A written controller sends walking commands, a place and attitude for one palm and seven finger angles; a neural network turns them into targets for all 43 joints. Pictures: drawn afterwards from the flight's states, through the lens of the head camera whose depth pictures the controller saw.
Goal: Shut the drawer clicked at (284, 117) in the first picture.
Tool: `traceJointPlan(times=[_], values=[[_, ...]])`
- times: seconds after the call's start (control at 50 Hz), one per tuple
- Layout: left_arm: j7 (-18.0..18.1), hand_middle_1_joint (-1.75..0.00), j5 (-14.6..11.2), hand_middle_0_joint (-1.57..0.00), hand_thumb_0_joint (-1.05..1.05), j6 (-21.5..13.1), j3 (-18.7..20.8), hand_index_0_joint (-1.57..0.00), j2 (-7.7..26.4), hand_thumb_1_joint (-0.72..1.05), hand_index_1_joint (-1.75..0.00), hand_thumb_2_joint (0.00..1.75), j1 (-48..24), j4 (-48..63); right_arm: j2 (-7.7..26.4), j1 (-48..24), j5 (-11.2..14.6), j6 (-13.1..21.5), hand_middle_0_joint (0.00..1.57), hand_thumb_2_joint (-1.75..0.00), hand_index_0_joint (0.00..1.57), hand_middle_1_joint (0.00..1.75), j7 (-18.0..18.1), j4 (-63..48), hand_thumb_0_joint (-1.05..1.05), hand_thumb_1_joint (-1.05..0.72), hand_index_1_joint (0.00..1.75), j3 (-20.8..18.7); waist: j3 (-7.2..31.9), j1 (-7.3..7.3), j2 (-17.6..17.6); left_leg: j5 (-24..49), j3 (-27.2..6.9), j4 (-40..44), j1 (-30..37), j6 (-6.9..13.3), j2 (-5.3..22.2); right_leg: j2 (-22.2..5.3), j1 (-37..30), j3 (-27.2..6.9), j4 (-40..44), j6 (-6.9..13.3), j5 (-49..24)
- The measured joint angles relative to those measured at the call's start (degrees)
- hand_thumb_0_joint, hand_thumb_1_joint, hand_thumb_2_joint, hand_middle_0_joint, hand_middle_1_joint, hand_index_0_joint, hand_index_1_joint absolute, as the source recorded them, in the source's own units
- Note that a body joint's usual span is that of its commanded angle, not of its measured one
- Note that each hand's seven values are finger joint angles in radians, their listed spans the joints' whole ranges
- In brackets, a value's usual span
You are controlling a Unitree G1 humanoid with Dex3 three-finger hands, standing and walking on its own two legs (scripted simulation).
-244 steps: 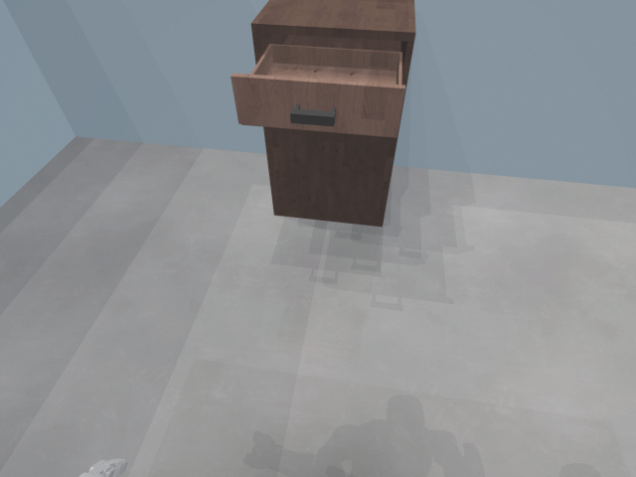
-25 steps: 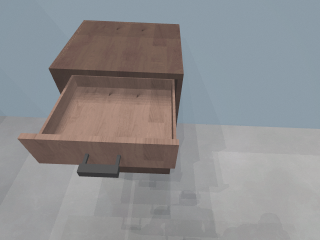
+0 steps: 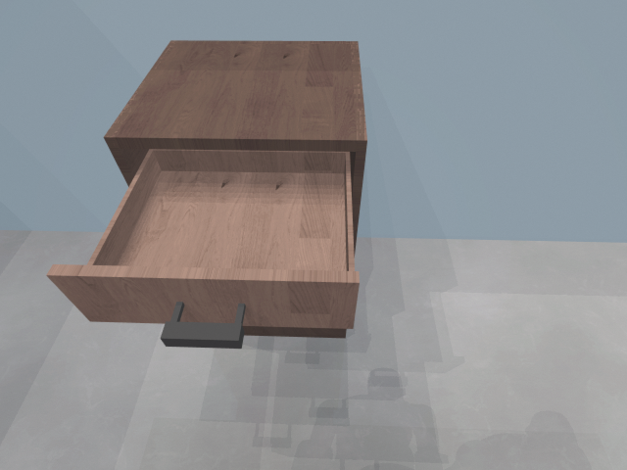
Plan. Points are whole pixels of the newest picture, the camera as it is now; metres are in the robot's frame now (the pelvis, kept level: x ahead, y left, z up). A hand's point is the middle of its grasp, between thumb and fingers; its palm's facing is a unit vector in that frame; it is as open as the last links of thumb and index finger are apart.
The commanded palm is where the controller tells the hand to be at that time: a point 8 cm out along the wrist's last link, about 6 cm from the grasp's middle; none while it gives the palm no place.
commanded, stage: look again from close up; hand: left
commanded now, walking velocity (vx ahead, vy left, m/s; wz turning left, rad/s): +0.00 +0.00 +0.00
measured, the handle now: (206, 321) +0.33 +0.19 -0.05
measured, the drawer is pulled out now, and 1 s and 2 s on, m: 0.30 0.29 0.29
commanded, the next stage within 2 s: raise the hand and make a fist in 0.36 s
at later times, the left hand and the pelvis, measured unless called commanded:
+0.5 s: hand out of the picture +0.07 +0.18 -0.16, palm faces +0.08 -0.97 -0.22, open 7.3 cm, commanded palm +0.11 +0.22 -0.07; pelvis +0.02 -0.01 +0.00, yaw +0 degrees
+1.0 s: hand (199, 446) +0.16 +0.15 -0.02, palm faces +0.06 -1.00 -0.08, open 5.3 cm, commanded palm +0.12 +0.21 -0.02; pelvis -0.02 -0.03 -0.09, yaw +3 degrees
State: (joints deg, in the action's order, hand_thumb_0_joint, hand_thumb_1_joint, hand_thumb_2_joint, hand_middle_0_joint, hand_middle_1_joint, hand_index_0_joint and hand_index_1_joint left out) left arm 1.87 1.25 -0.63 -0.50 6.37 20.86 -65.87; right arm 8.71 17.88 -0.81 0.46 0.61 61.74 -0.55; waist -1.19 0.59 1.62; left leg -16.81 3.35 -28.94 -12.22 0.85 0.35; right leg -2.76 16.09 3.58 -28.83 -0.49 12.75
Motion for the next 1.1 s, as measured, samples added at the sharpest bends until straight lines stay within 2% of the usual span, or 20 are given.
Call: traceJointPlan(times=[0.16, 0.32, 0.48, 0.5, 0.52, 0.56, 0.6, 0.62, 0.66, 0.7, 0.76, 0.82, 0.86, 0.9, 0.92, 0.96, 1.04, 1.1], values=[[0.0, -0.3, -0.3, -0.2, 0.0, -0.4, 0.0, -0.2, 1.0, 0.91, -0.3, 0.9, -1.7, 2.4, 0.5, 0.9, 0.3, 1.0, 0.2, -0.9, 0.2, 0.3, 0.4, -0.4, 0.01, -0.93, 0.3, 0.8, 1.8, -0.38, 0.7, -1.4, 0.1, 0.3, 2.4, 0.1, -0.5, -0.6, -1.5, -0.2, -1.6, -0.3, 2.3], [0.3, -0.3, -0.6, -0.2, 0.01, -0.3, 0.4, -0.2, 2.6, 0.92, -0.3, 0.9, -5.2, 5.0, 0.4, 0.3, 0.3, 1.4, 0.2, -0.9, 0.2, 0.3, 0.5, 0.1, 0.01, -0.92, 0.3, 1.2, 0.9, -0.7, -0.4, -1.2, 0.3, 1.7, 4.1, -0.2, -0.4, -0.3, -2.6, -0.4, -1.2, -0.1, 2.7], [0.6, -0.3, -0.6, -0.2, 0.0, -0.2, 0.5, -0.2, 2.9, 0.92, -0.3, 0.9, -6.4, 5.8, 0.6, -0.7, 0.3, 1.0, 0.2, -0.9, 0.2, 0.3, 0.4, 0.4, 0.0, -0.92, 0.3, 1.1, -0.2, -0.66, -0.5, -1.2, 0.2, 1.6, 3.9, -0.6, 0.2, 0.2, -2.8, -0.2, -0.6, 0.1, 2.5], [0.3, -0.3, -2.7, -0.2, 0.01, 3.0, 1.7, -0.2, 2.7, 0.92, -0.3, 0.9, -3.9, 14.2, 0.7, -0.1, 1.0, 1.6, 0.2, -0.9, 0.2, 0.3, 0.5, -1.6, 0.0, -0.92, 0.3, 1.1, -0.5, -0.66, -0.5, -1.6, 0.1, 0.8, 3.2, -0.7, 0.3, 0.3, -2.3, -0.1, -1.0, 0.2, 2.5], [0.5, -0.3, -3.9, -0.21, 0.01, 3.4, 2.5, -0.2, 2.6, 0.92, -0.3, 0.9, -0.8, 24.4, 1.0, 0.9, 1.3, 3.9, 0.2, -0.9, 0.2, 0.3, 1.3, -3.8, 0.01, -0.92, 0.3, 1.1, -0.7, -0.21, -0.9, -1.6, 0.4, 0.8, 3.2, -0.6, 0.2, 0.2, -1.9, -0.4, -1.5, 0.3, 2.6], [2.5, -0.31, -6.0, -0.21, 0.01, 0.1, 2.3, -0.21, 2.6, 0.92, -0.31, 0.9, 3.6, 40.1, 2.2, 2.1, 1.8, 9.6, 0.2, -0.9, 0.2, 0.3, 2.5, -6.5, 0.01, -0.92, 0.3, 0.8, 0.7, 0.06, -0.8, -1.6, 0.3, 0.7, 2.5, -0.7, -0.1, -0.1, -0.9, -0.4, -2.3, 0.4, 3.0], [3.2, -0.33, -7.9, -0.23, 0.02, -2.2, 2.2, -0.23, 2.1, 0.92, -0.32, 0.9, 4.3, 50.6, 3.9, 1.8, 2.1, 13.1, 0.2, -0.9, 0.2, 0.3, 2.5, -9.8, 0.01, -0.92, 0.3, 0.1, 2.3, -0.92, 0.0, -1.9, -0.6, -0.8, 0.6, -0.6, -0.4, -0.6, 0.3, 0.4, -3.5, 0.2, 3.6], [2.7, -0.34, -8.5, -0.24, 0.01, -4.4, 2.5, -0.23, 1.7, 0.92, -0.33, 0.9, 3.7, 53.9, 4.5, 1.0, 1.9, 14.2, 0.2, -0.9, 0.2, 0.3, 2.4, -11.5, 0.01, -0.92, 0.3, -0.4, 3.0, -1.38, 0.3, -2.2, -0.9, -2.1, -0.9, -0.5, -0.5, -0.8, 1.5, 0.7, -4.4, 0.2, 3.9], [1.3, -0.37, -9.4, -0.26, 0.01, -7.5, 4.2, -0.24, 1.1, 0.91, -0.36, 0.9, 3.8, 55.0, 5.4, -1.6, 1.7, 15.7, 0.2, -0.9, 0.2, 0.3, 1.8, -15.4, 0.01, -0.92, 0.3, -1.4, 4.5, -2.12, 0.5, -3.2, -0.7, -5.3, -4.6, -0.6, -0.4, -0.8, 5.3, 0.5, -7.4, 0.3, 4.7], [-2.5, -0.4, -11.1, -0.29, 0.0, -14.6, 5.6, -0.25, 0.7, 0.91, -0.38, 0.9, 6.2, 54.4, 5.5, -4.3, 1.5, 16.6, 0.2, -0.9, 0.2, 0.3, 0.9, -19.5, 0.01, -0.92, 0.3, -2.1, 5.8, -2.11, -0.6, -4.8, -0.1, -9.6, -9.5, -0.9, 0.0, -0.7, 10.7, -0.2, -11.9, 0.7, 6.1], [-7.9, -0.45, -12.3, -0.34, 0.0, -24.1, 4.9, -0.3, 0.4, 0.91, -0.44, 0.9, 10.5, 56.7, 5.8, -6.8, 1.1, 18.1, 0.2, -0.9, 0.2, 0.3, -0.2, -25.2, 0.01, -0.92, 0.3, -3.2, 6.6, -0.49, -3.2, -7.8, -0.2, -17.4, -17.2, -1.4, 0.7, -0.4, 18.3, -0.3, -19.3, 1.4, 8.8], [-10.8, -0.51, -11.2, -0.4, 0.01, -31.9, 4.2, -0.37, 0.6, 0.91, -0.5, 0.9, 13.4, 60.7, 7.0, -8.7, 0.6, 19.2, 0.2, -0.9, 0.19, 0.3, -0.7, -28.5, 0.01, -0.91, 0.3, -4.0, 7.5, 1.43, -4.0, -10.7, -1.7, -25.0, -24.0, -2.0, 1.3, -0.3, 24.2, 0.9, -25.8, 2.1, 11.4], [-11.9, -0.55, -10.6, -0.44, 0.01, -36.5, 4.9, -0.41, 1.5, 0.9, -0.54, 0.9, 13.7, 63.3, 7.4, -10.3, 0.5, 19.1, 0.2, -0.9, 0.19, 0.3, -0.7, -29.5, 0.01, -0.91, 0.3, -4.0, 8.1, 2.26, -3.9, -12.4, -2.9, -29.7, -28.3, -2.4, 1.5, -0.3, 27.8, 2.0, -29.8, 2.5, 13.2], [-13.4, -0.59, -11.5, -0.48, 0.01, -39.1, 6.1, -0.46, 2.5, 0.9, -0.59, 0.9, 12.1, 65.3, 7.3, -11.9, 0.9, 18.7, 0.2, -0.9, 0.19, 0.3, -0.6, -30.1, 0.01, -0.91, 0.3, -3.6, 8.2, 2.76, -3.4, -13.8, -4.0, -33.7, -31.9, -2.9, 1.7, -0.4, 30.7, 2.9, -33.2, 2.9, 14.5], [-14.4, -0.62, -12.3, -0.5, 0.01, -39.2, 6.7, -0.48, 2.9, 0.9, -0.61, 0.9, 10.9, 65.9, 7.1, -12.5, 1.2, 18.4, 0.2, -0.9, 0.2, 0.3, -0.4, -30.4, 0.01, -0.91, 0.3, -3.2, 8.0, 2.92, -3.0, -14.3, -4.5, -35.3, -33.2, -3.1, 1.8, -0.4, 31.8, 3.3, -34.5, 3.1, 15.0], [-16.9, -0.66, -14.2, -0.53, 0.01, -36.9, 7.5, -0.52, 3.5, 0.9, -0.65, 0.9, 8.6, 66.9, 6.1, -13.0, 2.0, 17.7, 0.2, -0.9, 0.2, 0.3, -0.1, -30.9, 0.01, -0.91, 0.3, -2.1, 7.7, 3.01, -2.0, -14.9, -5.1, -37.2, -34.7, -3.2, 1.9, -0.3, 33.0, 3.8, -36.0, 3.3, 15.6], [-20.8, -0.74, -15.9, -0.61, 0.01, -26.1, 7.1, -0.61, 4.3, 0.9, -0.74, 0.9, 6.8, 69.5, 3.4, -10.7, 3.2, 15.4, 0.2, -0.9, 0.2, 0.3, 1.0, -32.0, 0.01, -0.91, 0.3, 0.1, 7.2, 2.3, -0.1, -14.8, -5.4, -36.6, -34.1, -3.1, 2.0, -0.2, 32.2, 4.1, -35.1, 3.3, 15.4], [-20.6, -0.81, -15.8, -0.67, 0.01, -19.9, 6.5, -0.67, 4.4, 0.9, -0.8, 0.9, 8.5, 72.0, 1.8, -7.7, 3.4, 13.9, 0.2, -0.9, 0.2, 0.3, 1.6, -31.9, 0.01, -0.91, 0.3, 0.9, 7.7, 1.26, 0.8, -14.1, -4.7, -34.1, -32.1, -2.7, 2.0, 0.0, 30.5, 3.6, -32.8, 2.8, 14.6]])
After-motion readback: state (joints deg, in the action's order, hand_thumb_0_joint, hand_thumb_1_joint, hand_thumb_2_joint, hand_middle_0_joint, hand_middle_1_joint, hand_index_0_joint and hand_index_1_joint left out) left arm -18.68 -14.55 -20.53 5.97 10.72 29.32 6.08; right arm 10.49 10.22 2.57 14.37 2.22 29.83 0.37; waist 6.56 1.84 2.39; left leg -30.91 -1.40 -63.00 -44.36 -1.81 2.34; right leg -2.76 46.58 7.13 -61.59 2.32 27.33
